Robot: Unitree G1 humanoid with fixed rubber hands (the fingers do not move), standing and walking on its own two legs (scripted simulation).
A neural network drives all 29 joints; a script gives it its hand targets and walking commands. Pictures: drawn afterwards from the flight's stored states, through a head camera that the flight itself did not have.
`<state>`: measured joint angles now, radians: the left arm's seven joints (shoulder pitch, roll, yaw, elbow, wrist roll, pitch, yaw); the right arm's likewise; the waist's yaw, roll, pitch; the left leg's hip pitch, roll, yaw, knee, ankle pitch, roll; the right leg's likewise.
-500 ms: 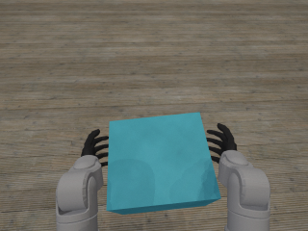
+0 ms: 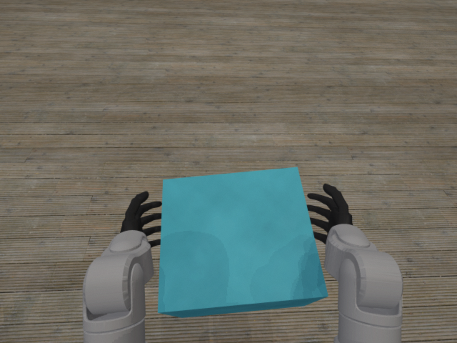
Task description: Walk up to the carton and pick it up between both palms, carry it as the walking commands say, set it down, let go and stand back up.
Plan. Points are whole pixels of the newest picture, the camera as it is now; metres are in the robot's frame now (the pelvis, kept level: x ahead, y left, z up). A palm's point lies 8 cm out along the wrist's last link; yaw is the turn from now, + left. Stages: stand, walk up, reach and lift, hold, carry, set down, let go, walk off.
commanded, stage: carry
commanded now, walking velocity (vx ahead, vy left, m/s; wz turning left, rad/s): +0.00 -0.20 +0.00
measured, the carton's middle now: (237, 246) +0.29 +0.01 +0.01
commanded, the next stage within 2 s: none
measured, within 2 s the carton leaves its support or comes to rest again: neither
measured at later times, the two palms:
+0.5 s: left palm (210, 274) +0.21 +0.05 +0.08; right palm (427, 265) +0.22 -0.26 +0.10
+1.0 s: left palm (298, 310) +0.16 -0.07 +0.08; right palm out of the picture +0.18 -0.38 +0.10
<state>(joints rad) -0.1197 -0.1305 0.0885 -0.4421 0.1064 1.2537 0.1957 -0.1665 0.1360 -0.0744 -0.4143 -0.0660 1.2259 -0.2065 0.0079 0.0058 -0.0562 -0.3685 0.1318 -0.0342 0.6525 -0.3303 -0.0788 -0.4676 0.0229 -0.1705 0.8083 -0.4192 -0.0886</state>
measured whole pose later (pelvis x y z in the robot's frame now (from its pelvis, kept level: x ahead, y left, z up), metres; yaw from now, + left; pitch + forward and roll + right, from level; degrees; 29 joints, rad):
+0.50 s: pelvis -0.05 -0.12 -0.01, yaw +1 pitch +2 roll -1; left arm -0.12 -0.13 0.08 -0.47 0.11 1.25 0.20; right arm -0.16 0.14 -0.07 -0.43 -0.06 1.22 -0.21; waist 0.00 -0.01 -0.04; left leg -0.36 0.11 -0.03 0.68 -0.36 -0.07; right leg -0.47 0.06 -0.22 0.76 -0.38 -0.09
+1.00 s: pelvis -0.09 -0.24 -0.01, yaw +2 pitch +3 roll -1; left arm -0.12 -0.13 0.08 -0.47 0.11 1.23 0.19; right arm -0.16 0.14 -0.07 -0.45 -0.06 1.21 -0.21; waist -0.01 -0.03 -0.04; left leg -0.35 0.07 -0.03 0.68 -0.39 -0.10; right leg -0.42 0.07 -0.28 0.58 -0.24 -0.17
